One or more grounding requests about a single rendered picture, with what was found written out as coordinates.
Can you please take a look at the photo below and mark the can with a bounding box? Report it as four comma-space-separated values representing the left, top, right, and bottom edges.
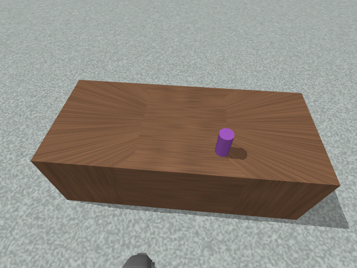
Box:
215, 128, 235, 157

